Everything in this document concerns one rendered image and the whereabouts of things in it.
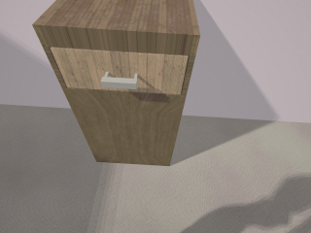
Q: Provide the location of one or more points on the cabinet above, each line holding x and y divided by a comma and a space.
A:
126, 127

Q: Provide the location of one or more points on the drawer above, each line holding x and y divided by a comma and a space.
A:
156, 72

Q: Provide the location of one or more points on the handle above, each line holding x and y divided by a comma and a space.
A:
124, 83

